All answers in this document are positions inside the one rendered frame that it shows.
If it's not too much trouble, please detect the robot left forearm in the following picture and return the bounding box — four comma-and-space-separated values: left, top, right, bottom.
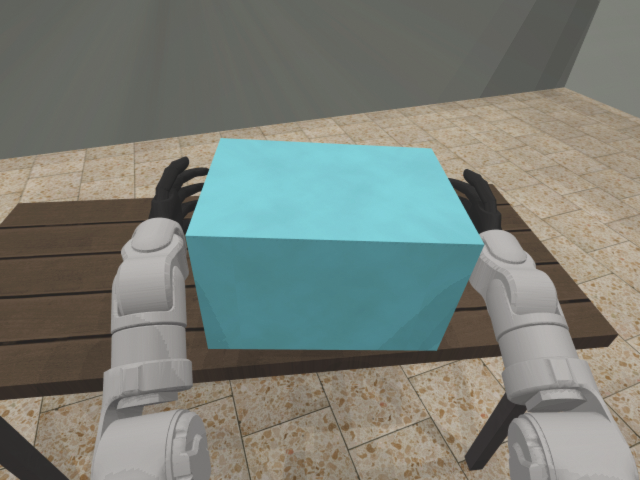
91, 218, 193, 480

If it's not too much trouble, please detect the carton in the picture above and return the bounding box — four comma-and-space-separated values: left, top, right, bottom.
185, 138, 485, 351

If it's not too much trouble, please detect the robot right hand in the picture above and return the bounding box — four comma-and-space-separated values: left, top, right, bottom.
448, 169, 502, 234

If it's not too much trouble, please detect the table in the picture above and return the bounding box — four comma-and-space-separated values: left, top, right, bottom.
0, 184, 619, 480

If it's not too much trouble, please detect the left robot upper arm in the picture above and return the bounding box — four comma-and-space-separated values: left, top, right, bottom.
93, 409, 211, 480

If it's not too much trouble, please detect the robot right forearm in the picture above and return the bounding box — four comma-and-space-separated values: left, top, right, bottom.
469, 230, 639, 480

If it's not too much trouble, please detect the right robot upper arm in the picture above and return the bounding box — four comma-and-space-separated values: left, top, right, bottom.
508, 412, 636, 480

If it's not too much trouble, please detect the robot left hand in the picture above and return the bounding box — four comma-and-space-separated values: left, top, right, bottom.
148, 156, 209, 235

